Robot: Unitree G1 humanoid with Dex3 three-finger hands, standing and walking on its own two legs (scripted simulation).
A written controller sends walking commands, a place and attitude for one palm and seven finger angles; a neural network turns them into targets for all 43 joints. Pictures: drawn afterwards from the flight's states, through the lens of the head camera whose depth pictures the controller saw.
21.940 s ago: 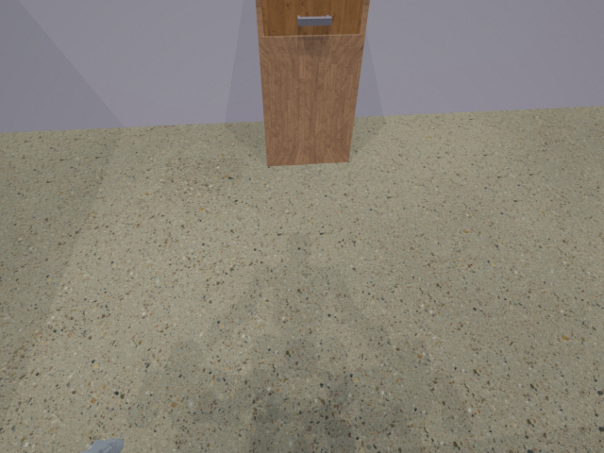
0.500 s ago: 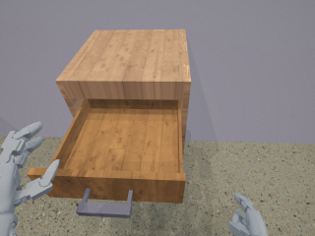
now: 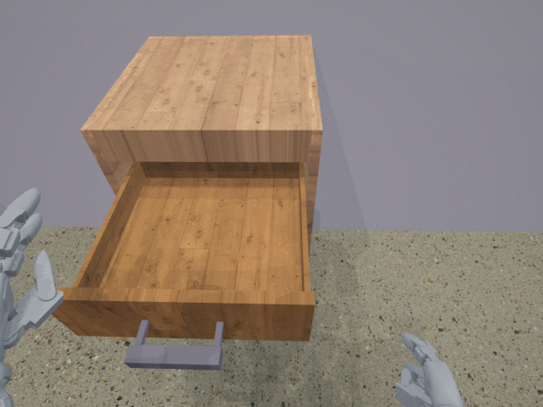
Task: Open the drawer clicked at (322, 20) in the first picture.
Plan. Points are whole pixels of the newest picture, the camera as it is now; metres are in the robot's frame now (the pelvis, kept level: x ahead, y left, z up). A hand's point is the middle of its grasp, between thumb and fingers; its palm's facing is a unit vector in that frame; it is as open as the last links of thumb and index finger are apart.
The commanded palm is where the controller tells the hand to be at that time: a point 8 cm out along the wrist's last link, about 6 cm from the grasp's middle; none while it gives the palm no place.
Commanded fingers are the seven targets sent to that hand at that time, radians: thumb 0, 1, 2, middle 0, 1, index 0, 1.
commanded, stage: step back with the hand held close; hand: left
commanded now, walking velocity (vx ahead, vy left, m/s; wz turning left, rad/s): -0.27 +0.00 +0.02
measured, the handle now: (178, 342) +0.22 +0.17 -0.03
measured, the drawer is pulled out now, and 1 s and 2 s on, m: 0.30 0.30 0.30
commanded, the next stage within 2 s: stop stepping back and stand still in 1.12 s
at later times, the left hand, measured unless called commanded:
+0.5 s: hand (52, 334) +0.15 +0.24 +0.15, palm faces +0.31 -0.81 -0.50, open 7.4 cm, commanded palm +0.09 +0.28 +0.18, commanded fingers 0.00 0.90 0.90 -0.20 -0.30 -0.20 -0.30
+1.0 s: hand out of the picture +0.08 +0.23 +0.15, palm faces +0.30 -0.84 -0.46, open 7.4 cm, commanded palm +0.01 +0.28 +0.18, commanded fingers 0.00 0.90 0.90 -0.20 -0.30 -0.20 -0.30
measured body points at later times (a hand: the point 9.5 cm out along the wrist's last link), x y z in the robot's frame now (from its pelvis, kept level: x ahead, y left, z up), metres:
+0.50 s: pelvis -0.05 +0.01 -0.01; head -0.01 +0.00 +0.44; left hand +0.13 +0.28 +0.18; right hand +0.13 -0.22 -0.10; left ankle -0.01 +0.09 -0.74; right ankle -0.03 -0.09 -0.74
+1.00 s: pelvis -0.12 +0.00 -0.01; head -0.08 +0.01 +0.43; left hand +0.06 +0.27 +0.18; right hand +0.06 -0.22 -0.10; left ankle -0.09 +0.14 -0.73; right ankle -0.09 -0.09 -0.74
